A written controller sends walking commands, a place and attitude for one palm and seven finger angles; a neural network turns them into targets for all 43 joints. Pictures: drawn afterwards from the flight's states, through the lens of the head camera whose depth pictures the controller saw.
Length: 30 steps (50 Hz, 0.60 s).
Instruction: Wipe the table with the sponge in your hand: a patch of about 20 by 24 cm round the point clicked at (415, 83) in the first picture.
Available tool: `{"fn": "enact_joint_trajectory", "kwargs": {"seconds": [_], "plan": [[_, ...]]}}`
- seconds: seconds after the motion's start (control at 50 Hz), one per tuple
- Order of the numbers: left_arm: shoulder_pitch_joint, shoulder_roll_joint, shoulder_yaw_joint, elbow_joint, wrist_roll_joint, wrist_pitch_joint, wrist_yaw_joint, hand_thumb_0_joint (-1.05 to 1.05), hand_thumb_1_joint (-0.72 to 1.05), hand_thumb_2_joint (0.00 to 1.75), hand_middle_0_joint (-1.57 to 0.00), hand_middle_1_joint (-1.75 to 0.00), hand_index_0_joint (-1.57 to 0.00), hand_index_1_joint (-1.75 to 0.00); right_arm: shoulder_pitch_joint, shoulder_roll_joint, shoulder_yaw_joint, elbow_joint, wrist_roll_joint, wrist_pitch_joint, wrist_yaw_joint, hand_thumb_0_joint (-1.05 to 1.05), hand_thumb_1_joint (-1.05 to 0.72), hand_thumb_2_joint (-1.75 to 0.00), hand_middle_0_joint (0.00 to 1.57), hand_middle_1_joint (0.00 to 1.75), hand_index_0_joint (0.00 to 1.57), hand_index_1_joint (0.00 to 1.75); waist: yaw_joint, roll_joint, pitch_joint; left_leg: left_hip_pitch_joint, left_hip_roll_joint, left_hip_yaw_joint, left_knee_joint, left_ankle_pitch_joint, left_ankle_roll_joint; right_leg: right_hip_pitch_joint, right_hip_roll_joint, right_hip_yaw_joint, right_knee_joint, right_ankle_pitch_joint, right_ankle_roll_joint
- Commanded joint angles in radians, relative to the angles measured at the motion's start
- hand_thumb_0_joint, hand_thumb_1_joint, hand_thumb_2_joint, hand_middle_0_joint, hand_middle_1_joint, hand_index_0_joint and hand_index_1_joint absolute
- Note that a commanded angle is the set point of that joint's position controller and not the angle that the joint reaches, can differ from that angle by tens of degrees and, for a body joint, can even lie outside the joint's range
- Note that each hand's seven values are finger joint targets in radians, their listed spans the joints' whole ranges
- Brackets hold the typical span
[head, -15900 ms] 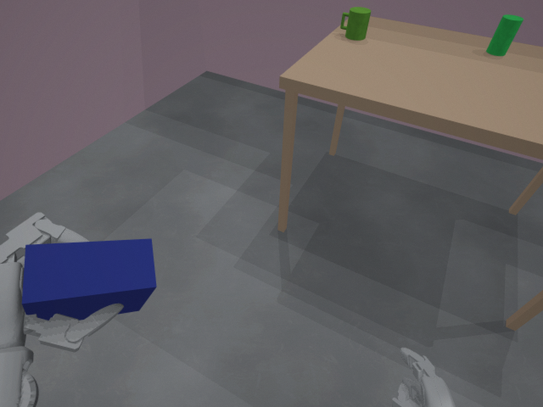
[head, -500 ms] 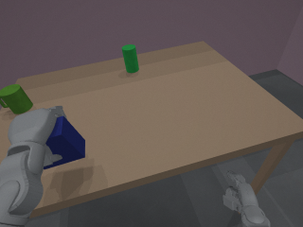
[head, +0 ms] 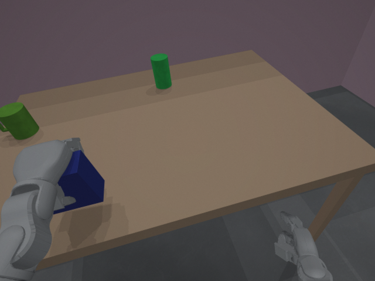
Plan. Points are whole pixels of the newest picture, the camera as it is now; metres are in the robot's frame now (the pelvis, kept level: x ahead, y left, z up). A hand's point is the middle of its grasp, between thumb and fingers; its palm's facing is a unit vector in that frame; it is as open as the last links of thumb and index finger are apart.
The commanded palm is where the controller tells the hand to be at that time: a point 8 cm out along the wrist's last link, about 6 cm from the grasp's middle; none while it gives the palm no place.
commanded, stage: move the sponge above the wiping area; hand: left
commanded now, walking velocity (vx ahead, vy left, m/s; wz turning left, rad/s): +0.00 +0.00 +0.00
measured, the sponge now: (70, 188) +0.24 +0.30 +0.10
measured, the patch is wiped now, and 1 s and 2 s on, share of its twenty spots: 0.00 0.00 0.00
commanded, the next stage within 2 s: lower the sponge onto the table in 1.54 s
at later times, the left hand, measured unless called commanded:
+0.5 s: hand (58, 175) +0.25 +0.32 +0.13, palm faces +0.06 -0.05 -1.00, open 9.7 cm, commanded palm +0.21 +0.31 +0.20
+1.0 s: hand (52, 179) +0.23 +0.32 +0.13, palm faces +0.06 -0.06 -1.00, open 9.7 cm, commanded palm +0.20 +0.31 +0.20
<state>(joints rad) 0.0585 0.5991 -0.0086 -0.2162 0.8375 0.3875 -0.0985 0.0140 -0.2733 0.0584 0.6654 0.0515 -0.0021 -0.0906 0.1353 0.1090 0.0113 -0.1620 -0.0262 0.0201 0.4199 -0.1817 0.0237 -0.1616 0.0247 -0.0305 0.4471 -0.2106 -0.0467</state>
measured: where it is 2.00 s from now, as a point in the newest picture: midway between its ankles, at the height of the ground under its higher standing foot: outside the picture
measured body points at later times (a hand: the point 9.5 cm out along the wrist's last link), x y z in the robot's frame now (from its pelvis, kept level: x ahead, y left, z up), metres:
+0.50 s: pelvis +0.01 +0.00 +0.00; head +0.00 -0.03 +0.45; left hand +0.24 +0.32 +0.18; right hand +0.26 -0.20 -0.07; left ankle +0.03 +0.11 -0.74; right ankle +0.03 -0.09 -0.74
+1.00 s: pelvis +0.01 +0.01 +0.00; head -0.01 -0.03 +0.45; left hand +0.23 +0.32 +0.18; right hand +0.26 -0.19 -0.07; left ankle +0.03 +0.11 -0.74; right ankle +0.03 -0.09 -0.74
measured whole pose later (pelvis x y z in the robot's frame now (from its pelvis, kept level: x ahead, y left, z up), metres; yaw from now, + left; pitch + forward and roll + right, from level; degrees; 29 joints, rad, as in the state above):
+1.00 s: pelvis +0.01 +0.01 +0.00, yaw +0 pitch -4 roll +0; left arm 0.09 0.60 0.02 -0.19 0.84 0.36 -0.09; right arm 0.03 -0.28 0.05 0.67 0.06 0.00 -0.10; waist 0.13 0.10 0.02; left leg -0.16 -0.04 0.02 0.41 -0.18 0.04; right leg -0.15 0.02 -0.03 0.42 -0.20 -0.03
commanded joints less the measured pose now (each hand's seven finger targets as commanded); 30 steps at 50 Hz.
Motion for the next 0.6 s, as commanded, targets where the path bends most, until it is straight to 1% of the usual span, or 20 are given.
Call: {"fn": "enact_joint_trajectory", "kwargs": {"seconds": [0.0,0.02,0.06,0.08,0.1,0.14,0.16,0.18,0.2,0.26,0.28,0.3,0.34,0.38,0.4,0.46,0.48,0.5,0.56,0.58], "plan": [[-0.277,0.273,0.206,-0.157,0.032,-0.002,0.065,0.00,0.10,1.30,-1.20,-1.60,-1.20,-1.60,-0.253,-0.085,-0.026,-0.182,-0.006,-0.063,-0.002,0.00,-0.90,-0.90,0.20,0.30,0.20,0.30,0.009,-0.019,-0.177,0.042,0.004,-0.092,-0.048,0.080,0.002,0.034,-0.035,0.142,-0.106,-0.001,-0.038],[-0.258,0.266,0.202,-0.133,0.032,0.001,0.065,0.00,0.10,1.30,-1.20,-1.60,-1.20,-1.60,-0.241,-0.084,-0.028,-0.177,-0.003,-0.062,-0.002,0.00,-0.90,-0.90,0.20,0.30,0.20,0.30,0.006,-0.038,-0.159,0.040,0.003,-0.095,-0.051,0.082,0.001,0.022,-0.035,0.139,-0.113,-0.004,-0.030],[-0.275,0.272,0.194,-0.123,0.033,0.000,0.058,0.00,0.10,1.30,-1.20,-1.60,-1.20,-1.60,-0.241,-0.092,-0.033,-0.174,-0.001,-0.056,-0.003,0.00,-0.90,-0.90,0.20,0.30,0.20,0.30,0.001,-0.020,-0.161,0.043,0.003,-0.093,-0.055,0.075,0.002,0.021,-0.036,0.132,-0.115,0.001,-0.027],[-0.276,0.280,0.202,-0.144,0.035,0.004,0.055,0.00,0.10,1.30,-1.20,-1.60,-1.20,-1.60,-0.279,-0.082,-0.023,-0.189,0.004,-0.066,-0.004,0.00,-0.90,-0.90,0.20,0.30,0.20,0.30,0.007,-0.013,-0.158,0.045,-0.001,-0.098,-0.053,0.059,0.002,0.018,-0.029,0.167,-0.118,-0.026,-0.040],[-0.275,0.256,0.177,-0.139,0.031,-0.001,0.051,0.00,0.10,1.30,-1.20,-1.60,-1.20,-1.60,-0.251,-0.088,-0.028,-0.187,-0.002,-0.066,-0.004,0.00,-0.90,-0.90,0.20,0.30,0.20,0.30,0.003,-0.014,-0.181,0.042,0.001,-0.090,-0.048,0.068,0.004,0.033,-0.038,0.134,-0.109,-0.009,-0.034],[-0.268,0.256,0.169,-0.115,0.035,-0.009,0.040,0.00,0.10,1.30,-1.20,-1.60,-1.20,-1.60,-0.233,-0.092,-0.029,-0.179,-0.003,-0.062,-0.006,0.00,-0.90,-0.90,0.20,0.30,0.20,0.30,-0.006,-0.018,-0.165,0.046,0.002,-0.095,-0.055,0.072,0.005,0.023,-0.036,0.123,-0.114,0.002,-0.027],[-0.274,0.274,0.183,-0.116,0.039,-0.017,0.038,0.00,0.10,1.30,-1.20,-1.60,-1.20,-1.60,-0.227,-0.093,-0.032,-0.177,-0.003,-0.059,-0.007,0.00,-0.90,-0.90,0.20,0.30,0.20,0.30,-0.006,-0.027,-0.172,0.047,0.002,-0.096,-0.054,0.076,0.006,0.027,-0.035,0.124,-0.113,0.006,-0.026],[-0.282,0.297,0.204,-0.137,0.042,-0.020,0.038,0.00,0.10,1.30,-1.20,-1.60,-1.20,-1.60,-0.263,-0.084,-0.022,-0.191,0.003,-0.070,-0.009,0.00,-0.90,-0.90,0.20,0.30,0.20,0.30,0.000,-0.025,-0.168,0.052,-0.002,-0.101,-0.052,0.063,0.007,0.022,-0.026,0.159,-0.118,-0.020,-0.038],[-0.292,0.249,0.159,-0.123,0.038,-0.027,0.035,0.00,0.10,1.30,-1.20,-1.60,-1.20,-1.60,-0.238,-0.085,-0.024,-0.190,-0.005,-0.070,-0.011,0.00,-0.90,-0.90,0.20,0.30,0.20,0.30,-0.007,-0.024,-0.172,0.047,0.001,-0.089,-0.046,0.067,0.010,0.024,-0.037,0.125,-0.115,-0.009,-0.032],[-0.261,0.286,0.206,-0.128,0.041,-0.055,0.044,0.00,0.10,1.30,-1.20,-1.60,-1.20,-1.60,-0.216,-0.089,-0.034,-0.179,-0.006,-0.063,-0.007,0.00,-0.90,-0.90,0.20,0.30,0.20,0.30,0.001,-0.010,-0.189,0.062,0.002,-0.098,-0.049,0.105,0.007,0.038,-0.034,0.120,-0.110,0.033,-0.030],[-0.274,0.302,0.224,-0.154,0.042,-0.054,0.050,0.00,0.10,1.30,-1.20,-1.60,-1.20,-1.60,-0.252,-0.081,-0.024,-0.192,-0.002,-0.073,-0.006,0.00,-0.90,-0.90,0.20,0.30,0.20,0.30,0.008,0.001,-0.181,0.064,0.002,-0.105,-0.052,0.092,0.006,0.035,-0.026,0.154,-0.112,0.014,-0.043],[-0.272,0.274,0.204,-0.128,0.037,-0.056,0.055,0.00,0.10,1.30,-1.20,-1.60,-1.20,-1.60,-0.222,-0.085,-0.029,-0.186,-0.009,-0.070,-0.007,0.00,-0.90,-0.90,0.20,0.30,0.20,0.30,0.003,-0.007,-0.187,0.055,0.005,-0.095,-0.049,0.093,0.006,0.041,-0.035,0.120,-0.111,0.018,-0.036],[-0.252,0.281,0.219,-0.087,0.040,-0.057,0.063,0.00,0.10,1.30,-1.20,-1.60,-1.20,-1.60,-0.205,-0.094,-0.037,-0.172,-0.009,-0.062,-0.006,0.00,-0.90,-0.90,0.20,0.30,0.20,0.30,0.001,-0.047,-0.184,0.058,0.006,-0.094,-0.046,0.115,0.006,0.033,-0.032,0.115,-0.113,0.042,-0.029],[-0.241,0.324,0.268,-0.108,0.037,-0.052,0.074,0.00,0.10,1.30,-1.20,-1.60,-1.20,-1.60,-0.241,-0.089,-0.032,-0.182,-0.003,-0.067,-0.002,0.00,-0.90,-0.90,0.20,0.30,0.20,0.30,0.015,-0.008,-0.183,0.055,0.005,-0.101,-0.048,0.113,0.002,0.044,-0.026,0.156,-0.110,0.038,-0.046],[-0.246,0.281,0.225,-0.124,0.034,-0.053,0.074,0.00,0.10,1.30,-1.20,-1.60,-1.20,-1.60,-0.222,-0.091,-0.033,-0.185,-0.008,-0.063,0.000,0.00,-0.90,-0.90,0.20,0.30,0.20,0.30,0.009,0.006,-0.207,0.056,0.005,-0.091,-0.045,0.132,0.003,0.061,-0.035,0.114,-0.100,0.064,-0.038],[-0.189,0.255,0.209,-0.119,0.028,-0.045,0.069,0.00,0.10,1.30,-1.20,-1.60,-1.20,-1.60,-0.205,-0.093,-0.040,-0.181,-0.006,-0.057,0.005,0.00,-0.90,-0.90,0.20,0.30,0.20,0.30,0.005,-0.016,-0.191,0.061,0.008,-0.095,-0.046,0.157,0.003,0.051,-0.034,0.106,-0.101,0.095,-0.029],[-0.210,0.274,0.222,-0.116,0.031,-0.037,0.066,0.00,0.10,1.30,-1.20,-1.60,-1.20,-1.60,-0.243,-0.087,-0.030,-0.189,0.001,-0.063,0.004,0.00,-0.90,-0.90,0.20,0.30,0.20,0.30,0.001,-0.030,-0.163,0.056,0.007,-0.100,-0.048,0.124,0.004,0.030,-0.024,0.139,-0.111,0.053,-0.039],[-0.226,0.251,0.198,-0.133,0.029,-0.042,0.065,0.00,0.10,1.30,-1.20,-1.60,-1.20,-1.60,-0.218,-0.092,-0.035,-0.189,-0.006,-0.062,0.003,0.00,-0.90,-0.90,0.20,0.30,0.20,0.30,-0.002,-0.012,-0.187,0.056,0.010,-0.090,-0.043,0.129,0.006,0.043,-0.034,0.113,-0.104,0.066,-0.034],[-0.195,0.264,0.206,-0.172,0.033,-0.054,0.062,0.00,0.10,1.30,-1.20,-1.60,-1.20,-1.60,-0.206,-0.091,-0.040,-0.193,-0.008,-0.060,0.003,0.00,-0.90,-0.90,0.20,0.30,0.20,0.30,0.004,0.004,-0.204,0.074,0.008,-0.098,-0.044,0.160,0.008,0.053,-0.034,0.107,-0.097,0.095,-0.029],[-0.204,0.305,0.246,-0.198,0.034,-0.054,0.067,0.00,0.10,1.30,-1.20,-1.60,-1.20,-1.60,-0.240,-0.085,-0.031,-0.202,-0.004,-0.070,0.002,0.00,-0.90,-0.90,0.20,0.30,0.20,0.30,0.011,0.014,-0.209,0.079,0.008,-0.106,-0.043,0.151,0.007,0.057,-0.024,0.143,-0.098,0.081,-0.043]]}}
